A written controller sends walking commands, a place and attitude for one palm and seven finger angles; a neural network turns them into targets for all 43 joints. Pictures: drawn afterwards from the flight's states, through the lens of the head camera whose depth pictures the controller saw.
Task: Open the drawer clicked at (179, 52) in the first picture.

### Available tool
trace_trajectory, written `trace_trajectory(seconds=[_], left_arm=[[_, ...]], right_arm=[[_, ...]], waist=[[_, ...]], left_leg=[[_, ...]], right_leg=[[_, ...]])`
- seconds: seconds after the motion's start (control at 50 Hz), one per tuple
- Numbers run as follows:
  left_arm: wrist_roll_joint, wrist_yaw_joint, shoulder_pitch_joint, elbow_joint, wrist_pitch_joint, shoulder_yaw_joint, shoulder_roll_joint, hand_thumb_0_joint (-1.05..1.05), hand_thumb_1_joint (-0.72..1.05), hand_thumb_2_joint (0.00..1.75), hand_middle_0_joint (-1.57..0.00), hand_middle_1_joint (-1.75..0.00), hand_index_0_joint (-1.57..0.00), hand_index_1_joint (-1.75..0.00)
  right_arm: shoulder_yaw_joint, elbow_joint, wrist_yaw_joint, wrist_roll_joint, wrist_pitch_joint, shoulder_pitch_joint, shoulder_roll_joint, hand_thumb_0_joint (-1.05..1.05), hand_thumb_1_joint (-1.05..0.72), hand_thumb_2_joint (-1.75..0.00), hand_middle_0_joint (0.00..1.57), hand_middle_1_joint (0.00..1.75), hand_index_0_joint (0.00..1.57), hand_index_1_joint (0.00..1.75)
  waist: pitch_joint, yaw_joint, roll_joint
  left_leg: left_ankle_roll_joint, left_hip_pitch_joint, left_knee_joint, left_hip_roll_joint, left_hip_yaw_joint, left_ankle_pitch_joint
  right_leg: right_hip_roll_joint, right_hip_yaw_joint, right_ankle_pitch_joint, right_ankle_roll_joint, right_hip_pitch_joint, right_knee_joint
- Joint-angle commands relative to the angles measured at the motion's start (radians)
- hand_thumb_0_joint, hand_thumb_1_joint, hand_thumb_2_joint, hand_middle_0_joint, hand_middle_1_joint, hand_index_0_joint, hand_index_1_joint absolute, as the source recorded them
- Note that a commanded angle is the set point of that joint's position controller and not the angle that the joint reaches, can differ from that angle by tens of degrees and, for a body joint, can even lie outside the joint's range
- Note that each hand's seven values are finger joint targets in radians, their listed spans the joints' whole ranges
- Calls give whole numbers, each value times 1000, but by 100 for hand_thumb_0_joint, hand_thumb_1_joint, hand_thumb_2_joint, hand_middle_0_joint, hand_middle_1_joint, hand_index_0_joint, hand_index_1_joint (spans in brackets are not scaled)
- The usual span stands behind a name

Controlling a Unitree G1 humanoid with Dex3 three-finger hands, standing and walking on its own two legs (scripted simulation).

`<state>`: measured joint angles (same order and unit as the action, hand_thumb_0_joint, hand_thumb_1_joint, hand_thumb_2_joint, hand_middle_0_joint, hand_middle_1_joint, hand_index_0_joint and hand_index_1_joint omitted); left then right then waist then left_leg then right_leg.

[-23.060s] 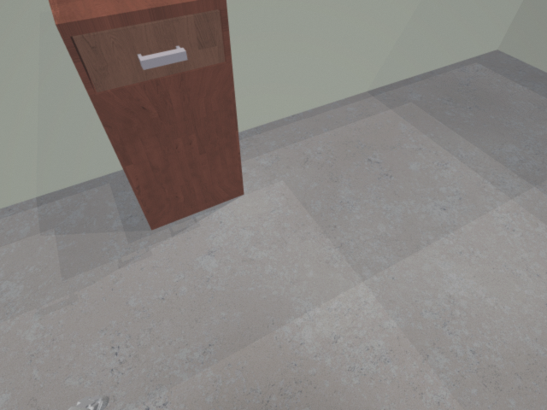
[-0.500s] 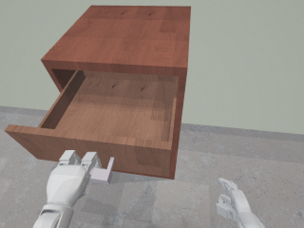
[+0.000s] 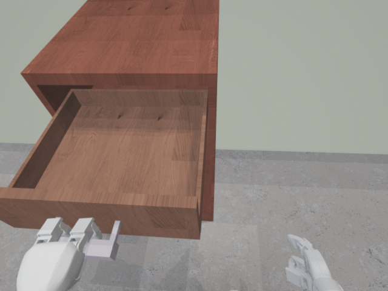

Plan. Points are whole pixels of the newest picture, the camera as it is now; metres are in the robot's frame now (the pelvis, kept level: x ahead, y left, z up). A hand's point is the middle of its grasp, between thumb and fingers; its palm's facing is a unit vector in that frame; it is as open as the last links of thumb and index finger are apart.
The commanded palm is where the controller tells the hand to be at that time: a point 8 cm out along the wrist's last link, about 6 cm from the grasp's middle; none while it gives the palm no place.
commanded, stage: open the thumb to release the handle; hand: left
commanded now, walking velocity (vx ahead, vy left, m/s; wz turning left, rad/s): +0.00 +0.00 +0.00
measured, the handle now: (82, 235) +0.21 +0.22 +0.04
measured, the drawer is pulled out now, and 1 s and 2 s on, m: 0.30 0.30 0.29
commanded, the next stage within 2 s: lift the hand off the handle in 0.60 s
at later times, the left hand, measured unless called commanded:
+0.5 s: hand (74, 265) +0.16 +0.23 +0.03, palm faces +0.01 -0.09 -1.00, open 10.2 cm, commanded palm +0.13 +0.24 +0.08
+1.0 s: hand (74, 266) +0.16 +0.23 +0.03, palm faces +0.05 -0.08 -1.00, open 13.8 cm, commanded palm +0.15 +0.24 +0.08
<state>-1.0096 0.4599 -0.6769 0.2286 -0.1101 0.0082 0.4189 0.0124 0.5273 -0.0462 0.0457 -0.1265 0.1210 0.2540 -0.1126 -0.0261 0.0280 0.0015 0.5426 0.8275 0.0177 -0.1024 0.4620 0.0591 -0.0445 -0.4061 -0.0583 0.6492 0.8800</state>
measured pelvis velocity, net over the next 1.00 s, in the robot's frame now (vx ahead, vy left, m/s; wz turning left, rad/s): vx -0.02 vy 0.00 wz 0.06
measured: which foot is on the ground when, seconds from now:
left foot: down 0.00-1.00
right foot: down 0.00-1.00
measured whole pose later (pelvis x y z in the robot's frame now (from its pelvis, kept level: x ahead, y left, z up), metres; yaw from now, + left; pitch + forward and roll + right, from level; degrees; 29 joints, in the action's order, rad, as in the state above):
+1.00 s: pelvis -0.02 +0.00 +0.00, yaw +4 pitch +8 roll +2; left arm -1.06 0.44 -0.43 0.09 -0.11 -0.07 0.38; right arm 0.03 0.59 0.01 0.04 -0.12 0.11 0.24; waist -0.08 -0.08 0.05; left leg 0.01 0.55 0.82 -0.01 -0.04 0.42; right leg 0.03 0.01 -0.38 -0.05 0.62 0.85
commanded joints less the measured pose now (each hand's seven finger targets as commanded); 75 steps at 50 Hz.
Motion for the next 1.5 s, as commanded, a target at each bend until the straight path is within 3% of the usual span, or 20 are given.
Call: trace_trajectory(seconds=[0.0,0.06,0.08,0.1,0.14,0.32,0.48,0.56,0.64,0.68,0.74,0.8,0.9,0.98,1.02,1.06,1.22,1.26,1.3,1.48], left_arm=[[27,90,-186,208,26,216,165,0,90,90,-40,-135,-40,-135],[31,95,-213,203,25,216,157,0,90,90,-40,-135,-40,-135],[4,86,157,210,31,121,113,0,90,90,-40,-135,-40,-135],[-5,92,153,207,19,182,146,0,83,87,-40,-134,-40,-134],[-8,93,90,137,28,174,135,0,69,81,-38,-133,-38,-133],[-23,16,256,87,64,121,160,0,6,54,-34,-126,-34,-126],[-2,-34,197,69,20,124,149,0,-50,30,-30,-120,-30,-120],[-7,-24,194,78,-3,151,161,0,-50,30,-30,-120,-30,-120],[-4,-9,197,74,-11,162,165,0,-50,30,-30,-120,-30,-120],[-7,-4,164,47,-15,130,122,0,-50,30,-30,-120,-30,-120],[-14,11,197,54,-14,160,157,0,-50,30,-30,-120,-30,-120],[-25,22,250,58,0,121,130,0,-50,30,-30,-120,-30,-120],[-30,24,336,26,32,102,134,0,-50,30,-30,-120,-30,-120],[-30,6,441,-7,58,62,125,0,-50,30,-30,-120,-30,-120],[-25,-7,486,23,65,95,183,0,-50,30,-30,-120,-30,-120],[-19,-23,512,45,70,80,176,0,-50,30,-30,-120,-30,-120],[26,-78,422,151,46,109,190,0,-50,30,-30,-120,-30,-120],[30,-92,448,183,46,66,150,0,-50,30,-30,-120,-30,-120],[28,-107,431,163,55,74,156,0,-50,30,-30,-120,-30,-120],[59,-171,418,312,56,71,169,0,-50,30,-30,-120,-30,-120]], right_arm=[[35,-172,5,-4,48,-127,94,0,-90,-90,20,30,20,30],[36,-172,4,-6,48,-119,90,0,-90,-90,20,30,20,30],[39,-132,4,10,39,-128,96,0,-90,-90,20,30,20,30],[56,-147,15,12,48,-105,88,0,-90,-90,20,30,20,30],[52,-140,23,9,54,-95,81,0,-90,-90,20,30,20,30],[29,-129,53,-7,58,-126,71,0,-90,-90,20,30,20,30],[16,-121,57,-7,76,-134,60,0,-90,-90,20,30,20,30],[21,-116,53,-2,76,-131,60,0,-90,-90,20,30,20,30],[28,-116,46,1,73,-131,64,0,-90,-90,20,30,20,30],[34,-114,43,4,73,-128,60,0,-90,-90,20,30,20,30],[39,-112,43,3,68,-131,67,0,-90,-90,20,30,20,30],[44,-111,41,1,65,-133,67,0,-90,-90,20,30,20,30],[43,-108,55,-6,64,-138,69,0,-90,-90,20,30,20,30],[37,-103,70,-13,66,-142,66,0,-90,-90,20,30,20,30],[33,-104,79,-17,67,-154,67,0,-90,-90,20,30,20,30],[29,-99,82,-19,68,-155,60,0,-90,-90,20,30,20,30],[20,-116,77,-21,88,-164,53,0,-90,-90,20,30,20,30],[17,-114,70,-21,86,-165,53,0,-90,-90,20,30,20,30],[19,-111,67,-22,85,-164,55,0,-90,-90,20,30,20,30],[18,-127,53,-25,84,-156,66,0,-90,-90,20,30,20,30]], waist=[[-168,-99,3],[-187,-99,4],[-139,0,-16],[-186,-39,-7],[-201,-45,-21],[-150,-48,-78],[-103,-69,-78],[-115,-73,-30],[-114,-67,-49],[-116,-68,-41],[-144,-69,-54],[-144,-55,-20],[-138,-44,-45],[-126,-32,-75],[-143,-42,-45],[-148,-43,-40],[-115,-67,-1],[-95,-55,-6],[-79,-58,-33],[-80,-65,4]], left_leg=[[11,-19,-61,-57,70,-280],[12,-29,-49,-56,71,-321],[16,-29,-29,-64,92,-269],[20,-52,-27,-59,87,-258],[21,-61,-28,-64,83,-254],[26,-67,-77,-64,81,-193],[23,-55,-113,-66,79,-196],[20,-63,-115,-67,76,-204],[20,-54,-110,-67,78,-190],[20,-45,-101,-69,76,-191],[19,-35,-97,-68,76,-191],[19,-46,-90,-65,78,-180],[23,-46,-99,-61,82,-145],[28,-52,-115,-59,80,-110],[28,-78,-132,-57,82,-115],[29,-107,-149,-57,84,-124],[25,-183,-208,-45,89,-189],[25,-193,-222,-43,90,-194],[26,-199,-230,-43,87,-190],[22,-283,-281,-26,89,-290]], right_leg=[[-38,-98,370,-2,-188,-135],[-37,-91,422,-2,-195,-117],[-41,-90,360,0,-79,-118],[-37,-73,311,3,-103,-122],[-36,-65,315,3,-120,-128],[-44,-68,232,13,-170,-200],[-53,-82,273,20,-235,-234],[-52,-90,276,13,-235,-236],[-53,-86,242,14,-211,-234],[-50,-81,244,12,-196,-223],[-50,-83,252,11,-198,-209],[-47,-61,208,10,-157,-201],[-45,-47,145,14,-152,-214],[-52,-41,83,22,-158,-245],[-52,-56,69,18,-188,-264],[-53,-48,71,19,-204,-273],[-53,-56,122,13,-264,-327],[-54,-39,126,15,-259,-326],[-53,-47,111,19,-264,-346],[-54,-31,208,17,-319,-373]])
